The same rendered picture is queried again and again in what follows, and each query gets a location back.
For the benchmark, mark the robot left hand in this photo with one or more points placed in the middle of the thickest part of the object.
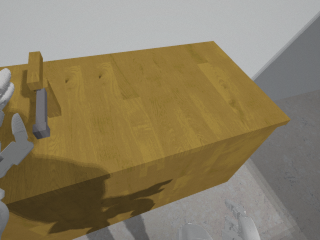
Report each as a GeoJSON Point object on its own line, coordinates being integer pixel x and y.
{"type": "Point", "coordinates": [16, 151]}

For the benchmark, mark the counter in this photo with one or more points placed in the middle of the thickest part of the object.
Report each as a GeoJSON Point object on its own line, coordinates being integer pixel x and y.
{"type": "Point", "coordinates": [129, 132]}

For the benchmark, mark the left robot forearm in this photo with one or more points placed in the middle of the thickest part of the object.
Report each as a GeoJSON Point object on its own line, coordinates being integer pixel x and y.
{"type": "Point", "coordinates": [4, 213]}

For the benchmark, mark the robot right hand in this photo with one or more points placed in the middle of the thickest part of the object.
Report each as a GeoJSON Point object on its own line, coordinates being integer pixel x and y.
{"type": "Point", "coordinates": [244, 229]}

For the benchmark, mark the tap lever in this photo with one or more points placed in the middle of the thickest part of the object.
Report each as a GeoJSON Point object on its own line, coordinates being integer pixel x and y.
{"type": "Point", "coordinates": [41, 129]}

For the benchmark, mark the robot right thigh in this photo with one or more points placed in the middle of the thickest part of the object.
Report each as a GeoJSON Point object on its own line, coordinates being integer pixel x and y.
{"type": "Point", "coordinates": [192, 232]}

